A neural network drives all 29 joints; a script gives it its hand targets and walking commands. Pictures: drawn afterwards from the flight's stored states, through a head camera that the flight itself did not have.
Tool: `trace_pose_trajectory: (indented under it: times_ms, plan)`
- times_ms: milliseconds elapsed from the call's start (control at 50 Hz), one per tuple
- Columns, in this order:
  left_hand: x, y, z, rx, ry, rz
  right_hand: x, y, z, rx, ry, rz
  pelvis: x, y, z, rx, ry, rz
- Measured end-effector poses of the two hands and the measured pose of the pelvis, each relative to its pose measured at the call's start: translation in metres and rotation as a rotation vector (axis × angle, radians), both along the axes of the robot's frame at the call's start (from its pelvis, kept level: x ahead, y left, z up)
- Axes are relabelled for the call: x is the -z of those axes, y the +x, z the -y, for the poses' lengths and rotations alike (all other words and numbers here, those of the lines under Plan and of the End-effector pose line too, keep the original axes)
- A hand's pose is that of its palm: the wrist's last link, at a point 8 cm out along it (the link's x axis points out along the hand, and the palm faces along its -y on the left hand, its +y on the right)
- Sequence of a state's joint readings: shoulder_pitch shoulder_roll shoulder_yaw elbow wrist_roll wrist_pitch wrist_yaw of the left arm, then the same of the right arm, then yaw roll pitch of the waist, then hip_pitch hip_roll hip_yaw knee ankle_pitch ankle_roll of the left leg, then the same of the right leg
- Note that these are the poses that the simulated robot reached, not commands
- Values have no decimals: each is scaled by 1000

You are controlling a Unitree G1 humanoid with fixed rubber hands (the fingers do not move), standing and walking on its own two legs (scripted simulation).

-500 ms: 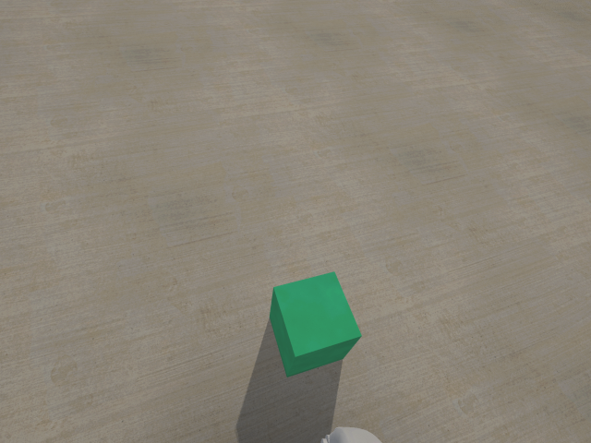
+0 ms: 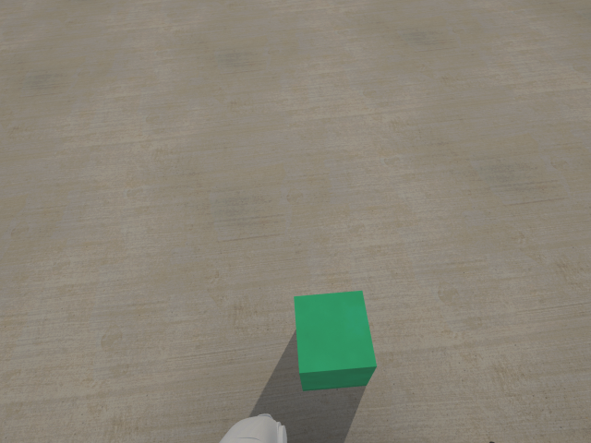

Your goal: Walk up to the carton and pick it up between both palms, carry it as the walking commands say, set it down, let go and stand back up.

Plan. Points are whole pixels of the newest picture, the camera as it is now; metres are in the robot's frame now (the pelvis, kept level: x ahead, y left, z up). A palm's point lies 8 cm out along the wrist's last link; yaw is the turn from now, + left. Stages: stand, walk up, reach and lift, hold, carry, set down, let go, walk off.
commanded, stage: walk up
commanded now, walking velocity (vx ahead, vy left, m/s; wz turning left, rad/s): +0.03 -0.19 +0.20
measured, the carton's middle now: (331, 342) +0.42 -0.05 -0.64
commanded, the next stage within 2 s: stand in 0.84 s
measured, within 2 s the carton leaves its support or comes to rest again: neither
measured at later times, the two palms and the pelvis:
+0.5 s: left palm out of the picture +0.05 +0.14 -0.12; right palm out of the picture +0.07 -0.30 -0.14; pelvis +0.04 -0.08 +0.01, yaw -1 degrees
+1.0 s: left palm out of the picture +0.02 +0.11 -0.13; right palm out of the picture +0.02 -0.30 -0.14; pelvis +0.04 -0.10 +0.01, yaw +0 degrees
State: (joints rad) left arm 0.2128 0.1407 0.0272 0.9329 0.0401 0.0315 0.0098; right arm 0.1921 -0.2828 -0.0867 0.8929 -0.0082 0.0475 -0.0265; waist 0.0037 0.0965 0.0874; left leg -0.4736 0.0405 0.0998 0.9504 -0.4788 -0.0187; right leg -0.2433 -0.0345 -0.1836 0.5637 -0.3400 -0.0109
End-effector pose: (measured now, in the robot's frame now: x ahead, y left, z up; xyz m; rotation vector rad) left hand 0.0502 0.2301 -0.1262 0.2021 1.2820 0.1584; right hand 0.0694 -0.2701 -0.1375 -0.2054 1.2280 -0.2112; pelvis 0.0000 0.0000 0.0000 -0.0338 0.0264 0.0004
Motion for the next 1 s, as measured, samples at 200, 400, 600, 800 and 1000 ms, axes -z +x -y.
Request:
trace_pose_trajectory:
  times_ms: [200, 400, 600, 800, 1000]
  plan:
    - [18, -28, 42, -76, -63, -89, -25, 79, -7, -68, 46, 195, -2, 19, 39, 18, 48, 30]
    - [-3, -3, 81, -32, -17, -20, 1, 36, 18, -15, 130, 35, -8, 33, 72, 10, 63, 49]
    - [-6, 3, 98, -28, -14, -40, 3, -30, 43, 51, 113, -146, -14, 41, 89, 9, 57, 50]
    - [3, -12, 113, -51, -42, -94, 1, -49, 44, 60, 112, -204, -14, 44, 98, 8, 55, 58]
    - [5, -32, 123, -100, -65, -130, 3, -46, 34, 36, 137, -214, -13, 43, 100, -6, 46, 55]
